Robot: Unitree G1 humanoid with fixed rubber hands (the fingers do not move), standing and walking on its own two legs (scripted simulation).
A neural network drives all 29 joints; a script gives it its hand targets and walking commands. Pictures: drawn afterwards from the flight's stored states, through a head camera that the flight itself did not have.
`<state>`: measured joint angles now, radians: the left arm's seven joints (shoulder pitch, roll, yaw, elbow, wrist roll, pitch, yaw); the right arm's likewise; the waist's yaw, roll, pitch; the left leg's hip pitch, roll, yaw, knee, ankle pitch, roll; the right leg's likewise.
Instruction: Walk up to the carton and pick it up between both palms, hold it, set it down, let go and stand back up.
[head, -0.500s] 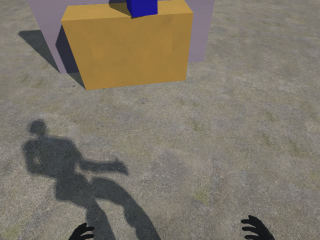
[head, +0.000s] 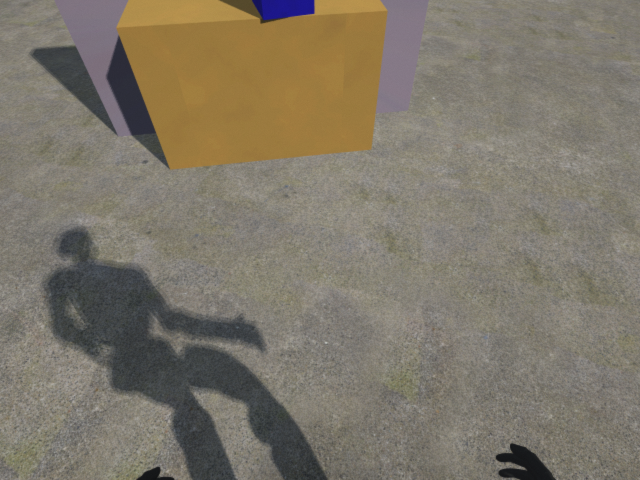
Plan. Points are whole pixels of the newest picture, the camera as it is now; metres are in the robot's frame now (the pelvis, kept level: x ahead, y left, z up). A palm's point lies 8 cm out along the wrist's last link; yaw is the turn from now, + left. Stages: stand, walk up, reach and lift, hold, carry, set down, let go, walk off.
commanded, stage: stand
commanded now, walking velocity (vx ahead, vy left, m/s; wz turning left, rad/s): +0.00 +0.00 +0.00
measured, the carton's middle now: out of the picture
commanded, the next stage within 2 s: none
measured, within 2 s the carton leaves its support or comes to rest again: neither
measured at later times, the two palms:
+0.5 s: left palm out of the picture +0.10 +0.26 -0.11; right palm out of the picture +0.10 -0.27 -0.10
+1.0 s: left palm out of the picture +0.08 +0.26 -0.12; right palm out of the picture +0.08 -0.28 -0.11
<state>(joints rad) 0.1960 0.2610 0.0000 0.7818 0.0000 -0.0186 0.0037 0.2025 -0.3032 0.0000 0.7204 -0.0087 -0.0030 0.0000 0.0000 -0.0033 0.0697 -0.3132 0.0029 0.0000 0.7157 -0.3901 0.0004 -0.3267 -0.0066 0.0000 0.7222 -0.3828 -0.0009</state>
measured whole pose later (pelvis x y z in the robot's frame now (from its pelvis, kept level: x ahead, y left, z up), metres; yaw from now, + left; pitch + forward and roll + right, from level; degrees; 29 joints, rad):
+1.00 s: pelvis -0.01 +0.00 +0.00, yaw +0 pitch -2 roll +0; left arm 0.20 0.27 0.00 0.91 0.00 -0.02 0.00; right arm 0.20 -0.31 0.00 0.87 -0.01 -0.01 0.00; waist 0.00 0.00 0.05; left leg -0.31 0.00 0.00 0.72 -0.38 0.00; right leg -0.33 -0.01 0.00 0.72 -0.37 0.00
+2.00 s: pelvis -0.03 +0.00 +0.00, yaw +0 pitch -3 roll +0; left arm 0.20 0.27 0.00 1.00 0.00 -0.02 0.00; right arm 0.20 -0.31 0.00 0.96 -0.01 -0.02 0.00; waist 0.00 0.00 0.05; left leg -0.31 0.02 0.00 0.67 -0.32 -0.01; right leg -0.32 0.01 0.00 0.67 -0.30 0.00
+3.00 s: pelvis -0.03 +0.00 +0.01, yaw +0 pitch -3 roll +0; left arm 0.20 0.27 0.00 1.03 0.00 -0.02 0.00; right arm 0.20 -0.31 0.00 0.98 -0.01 -0.02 0.00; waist 0.00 -0.01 0.04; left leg -0.27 0.02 0.00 0.59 -0.28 -0.01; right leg -0.27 0.01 0.00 0.57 -0.26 0.00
